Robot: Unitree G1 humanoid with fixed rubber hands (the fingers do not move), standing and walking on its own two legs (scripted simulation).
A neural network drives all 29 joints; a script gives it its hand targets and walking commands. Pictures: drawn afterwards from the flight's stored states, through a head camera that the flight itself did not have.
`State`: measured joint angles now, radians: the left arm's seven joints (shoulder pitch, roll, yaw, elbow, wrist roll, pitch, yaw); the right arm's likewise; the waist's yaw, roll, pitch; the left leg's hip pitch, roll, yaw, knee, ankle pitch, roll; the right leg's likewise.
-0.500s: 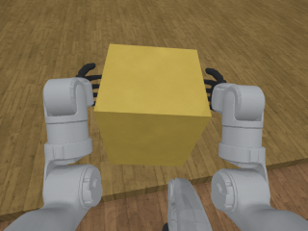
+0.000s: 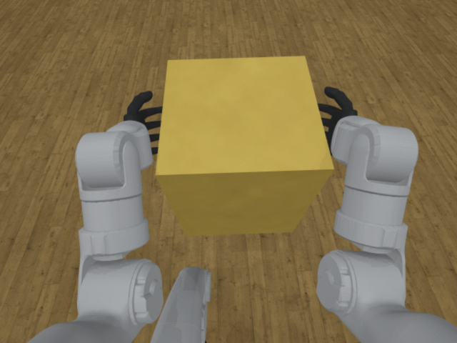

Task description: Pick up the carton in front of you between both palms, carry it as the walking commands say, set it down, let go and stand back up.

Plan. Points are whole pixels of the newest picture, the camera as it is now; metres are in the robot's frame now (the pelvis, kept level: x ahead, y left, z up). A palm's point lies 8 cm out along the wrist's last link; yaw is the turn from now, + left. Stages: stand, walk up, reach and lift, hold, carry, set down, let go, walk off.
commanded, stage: carry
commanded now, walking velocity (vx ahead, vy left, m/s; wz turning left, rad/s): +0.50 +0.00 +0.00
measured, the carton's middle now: (237, 157) +0.40 +0.02 +0.09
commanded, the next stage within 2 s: none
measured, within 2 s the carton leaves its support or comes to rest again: neither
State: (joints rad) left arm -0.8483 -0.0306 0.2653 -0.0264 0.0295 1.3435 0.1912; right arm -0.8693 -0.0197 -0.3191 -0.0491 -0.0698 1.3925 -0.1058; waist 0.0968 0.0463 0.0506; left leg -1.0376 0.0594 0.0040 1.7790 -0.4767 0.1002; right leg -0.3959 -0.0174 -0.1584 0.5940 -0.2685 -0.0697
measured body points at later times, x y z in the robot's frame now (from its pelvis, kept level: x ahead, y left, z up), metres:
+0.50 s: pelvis +0.27 +0.09 +0.09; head +0.32 +0.11 +0.54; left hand +0.67 +0.23 +0.24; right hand +0.65 -0.07 +0.24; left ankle +0.34 +0.16 -0.62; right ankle +0.32 -0.04 -0.50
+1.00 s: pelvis +0.56 +0.03 +0.11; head +0.58 +0.02 +0.56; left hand +0.93 +0.18 +0.23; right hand +0.94 -0.12 +0.22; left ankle +0.47 +0.16 -0.53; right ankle +0.63 -0.03 -0.62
